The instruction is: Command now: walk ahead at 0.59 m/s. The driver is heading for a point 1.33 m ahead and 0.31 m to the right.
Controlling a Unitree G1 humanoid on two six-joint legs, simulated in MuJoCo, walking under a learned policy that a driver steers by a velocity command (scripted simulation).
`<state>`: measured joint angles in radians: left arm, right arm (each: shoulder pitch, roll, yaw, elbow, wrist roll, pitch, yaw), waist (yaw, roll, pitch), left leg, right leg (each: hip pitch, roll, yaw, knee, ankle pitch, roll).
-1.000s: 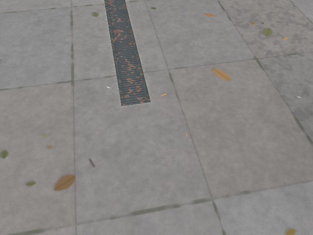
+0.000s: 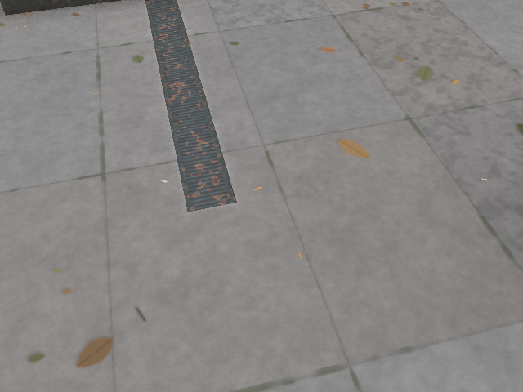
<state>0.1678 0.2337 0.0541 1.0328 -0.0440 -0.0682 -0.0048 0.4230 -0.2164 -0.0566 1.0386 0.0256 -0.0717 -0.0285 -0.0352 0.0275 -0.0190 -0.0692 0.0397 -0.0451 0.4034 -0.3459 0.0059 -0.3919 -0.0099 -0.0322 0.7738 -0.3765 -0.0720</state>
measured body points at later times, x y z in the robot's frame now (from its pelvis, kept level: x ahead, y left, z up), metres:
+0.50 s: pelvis +0.28 -0.05 -0.02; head +0.31 -0.06 +0.43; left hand +0.15 +0.17 -0.15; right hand +0.55 -0.24 -0.08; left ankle +0.54 +0.10 -0.69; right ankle +0.05 -0.14 -0.74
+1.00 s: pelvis +0.73 -0.04 -0.02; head +0.74 -0.06 +0.43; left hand +0.97 +0.15 -0.10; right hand +0.67 -0.29 -0.17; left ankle +0.55 +0.07 -0.74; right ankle +0.97 -0.20 -0.68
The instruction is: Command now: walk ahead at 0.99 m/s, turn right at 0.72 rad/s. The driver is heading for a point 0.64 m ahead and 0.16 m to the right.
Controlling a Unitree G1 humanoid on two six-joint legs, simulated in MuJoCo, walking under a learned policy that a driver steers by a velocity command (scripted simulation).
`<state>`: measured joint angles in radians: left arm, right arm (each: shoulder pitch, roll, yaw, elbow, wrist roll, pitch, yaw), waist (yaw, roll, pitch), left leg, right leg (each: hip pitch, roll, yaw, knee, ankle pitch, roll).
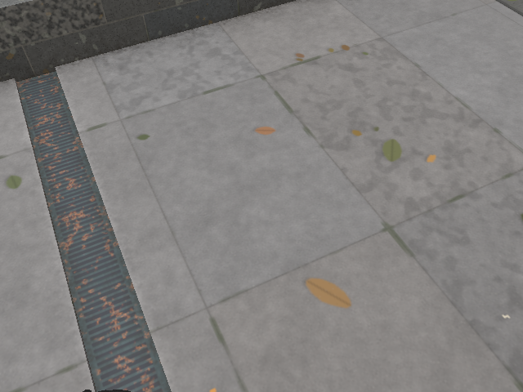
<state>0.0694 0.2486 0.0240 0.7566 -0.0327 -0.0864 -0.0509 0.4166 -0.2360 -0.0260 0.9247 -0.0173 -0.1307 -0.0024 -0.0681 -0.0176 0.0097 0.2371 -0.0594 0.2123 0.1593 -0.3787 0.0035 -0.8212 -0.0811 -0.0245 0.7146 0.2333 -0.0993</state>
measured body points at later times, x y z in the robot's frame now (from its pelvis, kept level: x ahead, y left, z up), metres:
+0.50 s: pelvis +0.47 -0.04 +0.00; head +0.49 -0.08 +0.45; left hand +0.59 +0.21 -0.10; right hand +0.64 -0.36 -0.02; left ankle +0.71 +0.02 -0.70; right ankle +0.27 -0.07 -0.72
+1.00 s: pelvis +0.69 -0.14 +0.01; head +0.70 -0.17 +0.46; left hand +1.01 -0.10 -0.05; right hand +0.58 -0.40 -0.11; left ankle +0.72 +0.01 -0.70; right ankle +0.71 -0.27 -0.72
